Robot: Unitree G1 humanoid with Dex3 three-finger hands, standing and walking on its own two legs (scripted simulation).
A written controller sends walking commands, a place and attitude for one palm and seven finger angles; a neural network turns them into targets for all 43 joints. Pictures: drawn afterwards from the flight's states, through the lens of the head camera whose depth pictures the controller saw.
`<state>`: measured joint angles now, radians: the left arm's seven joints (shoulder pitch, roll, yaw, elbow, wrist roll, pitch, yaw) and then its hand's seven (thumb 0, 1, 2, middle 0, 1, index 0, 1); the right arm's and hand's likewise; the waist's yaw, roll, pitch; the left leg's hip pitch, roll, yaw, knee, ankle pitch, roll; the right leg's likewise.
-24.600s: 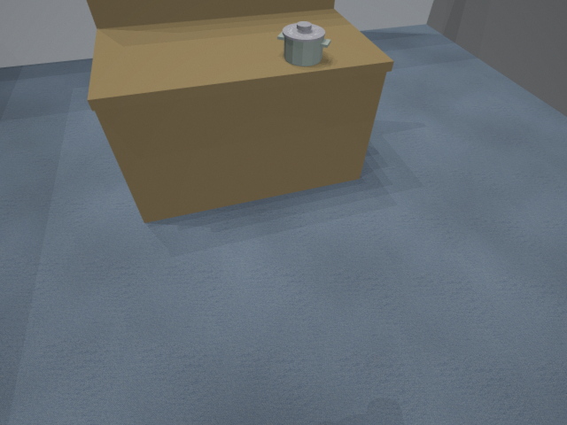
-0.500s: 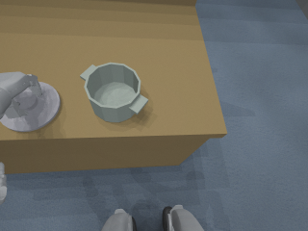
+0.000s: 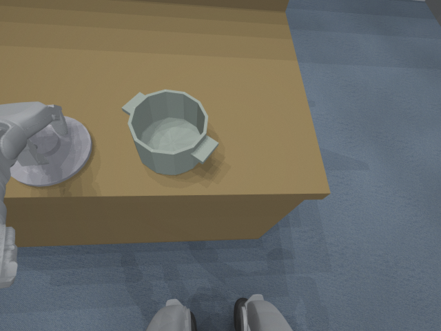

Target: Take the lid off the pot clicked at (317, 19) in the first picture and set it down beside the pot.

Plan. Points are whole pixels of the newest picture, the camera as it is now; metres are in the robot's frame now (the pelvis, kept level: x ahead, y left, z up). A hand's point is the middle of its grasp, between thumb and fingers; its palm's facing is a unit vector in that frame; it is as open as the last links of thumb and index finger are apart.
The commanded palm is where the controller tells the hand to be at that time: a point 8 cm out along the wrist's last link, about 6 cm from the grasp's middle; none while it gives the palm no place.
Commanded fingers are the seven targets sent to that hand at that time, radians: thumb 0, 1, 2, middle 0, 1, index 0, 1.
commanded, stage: open the fingers wide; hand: left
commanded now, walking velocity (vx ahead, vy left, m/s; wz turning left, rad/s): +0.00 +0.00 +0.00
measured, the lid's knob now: (43, 143) +0.47 +0.33 -0.04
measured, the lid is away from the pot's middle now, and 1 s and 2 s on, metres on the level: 0.24 0.24 0.24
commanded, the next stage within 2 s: raise the empty hand in 0.46 s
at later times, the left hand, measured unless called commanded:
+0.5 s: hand (32, 144) +0.45 +0.33 -0.01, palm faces -0.50 -0.08 -0.86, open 10.9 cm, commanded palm +0.48 +0.31 +0.05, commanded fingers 0.00 0.10 0.40 -0.28 -0.99 -0.28 -0.99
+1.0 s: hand (18, 130) +0.45 +0.33 +0.03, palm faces -0.47 -0.09 -0.88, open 10.9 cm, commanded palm +0.48 +0.32 +0.10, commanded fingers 0.00 0.10 0.41 -0.28 -0.99 -0.28 -0.99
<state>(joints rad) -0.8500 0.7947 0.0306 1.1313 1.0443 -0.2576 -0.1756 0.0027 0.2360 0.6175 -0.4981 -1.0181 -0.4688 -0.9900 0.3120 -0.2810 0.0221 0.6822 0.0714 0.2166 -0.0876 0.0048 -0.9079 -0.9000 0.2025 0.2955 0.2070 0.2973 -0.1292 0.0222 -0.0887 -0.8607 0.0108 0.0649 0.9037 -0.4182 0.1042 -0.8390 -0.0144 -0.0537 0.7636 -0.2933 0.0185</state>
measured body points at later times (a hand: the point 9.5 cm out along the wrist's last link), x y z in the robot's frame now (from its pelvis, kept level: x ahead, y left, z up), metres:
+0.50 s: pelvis +0.00 +0.00 +0.00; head +0.14 +0.04 +0.43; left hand +0.47 +0.33 +0.04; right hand +0.00 -0.28 -0.11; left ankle +0.00 +0.05 -0.69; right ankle +0.03 -0.16 -0.69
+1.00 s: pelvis +0.01 +0.00 +0.01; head +0.12 +0.03 +0.45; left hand +0.47 +0.33 +0.08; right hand +0.02 -0.28 -0.10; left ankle +0.00 +0.05 -0.69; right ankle +0.03 -0.16 -0.69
